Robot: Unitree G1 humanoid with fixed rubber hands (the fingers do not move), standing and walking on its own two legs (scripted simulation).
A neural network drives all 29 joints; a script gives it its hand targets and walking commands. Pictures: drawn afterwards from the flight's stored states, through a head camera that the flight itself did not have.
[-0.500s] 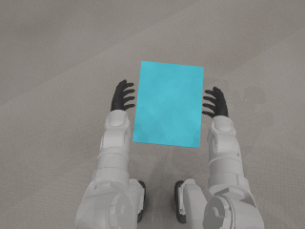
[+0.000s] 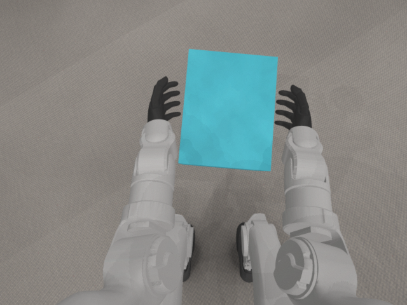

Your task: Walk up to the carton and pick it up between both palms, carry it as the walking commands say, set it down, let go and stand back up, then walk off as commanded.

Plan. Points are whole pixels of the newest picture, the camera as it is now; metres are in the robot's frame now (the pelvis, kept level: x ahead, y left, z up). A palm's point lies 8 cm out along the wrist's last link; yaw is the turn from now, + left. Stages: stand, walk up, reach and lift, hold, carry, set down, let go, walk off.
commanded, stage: set down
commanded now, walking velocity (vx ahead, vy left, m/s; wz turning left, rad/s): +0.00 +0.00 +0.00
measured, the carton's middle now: (225, 117) +0.50 -0.03 -0.16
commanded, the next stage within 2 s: none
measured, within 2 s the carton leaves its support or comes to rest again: neither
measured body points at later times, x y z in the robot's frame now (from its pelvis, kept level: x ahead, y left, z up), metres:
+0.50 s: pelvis -0.01 +0.00 -0.06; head +0.27 -0.03 +0.29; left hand +0.49 +0.10 -0.13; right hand +0.48 -0.17 -0.15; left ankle +0.10 +0.13 -0.57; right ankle +0.10 -0.11 -0.57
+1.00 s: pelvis -0.01 +0.00 -0.11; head +0.32 -0.03 +0.20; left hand +0.52 +0.10 -0.22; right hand +0.51 -0.18 -0.24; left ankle +0.10 +0.13 -0.57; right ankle +0.10 -0.11 -0.57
